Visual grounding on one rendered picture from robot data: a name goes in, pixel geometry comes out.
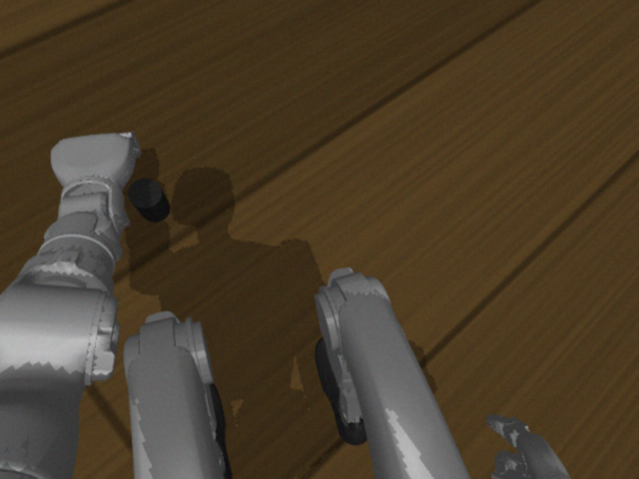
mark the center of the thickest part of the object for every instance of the left robot foot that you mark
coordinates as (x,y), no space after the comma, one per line
(220,432)

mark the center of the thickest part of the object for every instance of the left robot hand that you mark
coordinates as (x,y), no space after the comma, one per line
(107,156)

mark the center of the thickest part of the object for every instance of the right robot foot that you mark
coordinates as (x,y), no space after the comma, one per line
(351,433)

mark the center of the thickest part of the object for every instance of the left robot arm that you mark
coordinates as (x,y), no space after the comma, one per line
(58,332)

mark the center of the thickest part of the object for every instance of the can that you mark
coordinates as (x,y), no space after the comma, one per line
(148,198)

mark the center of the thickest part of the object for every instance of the right robot hand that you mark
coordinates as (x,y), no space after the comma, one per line
(536,459)

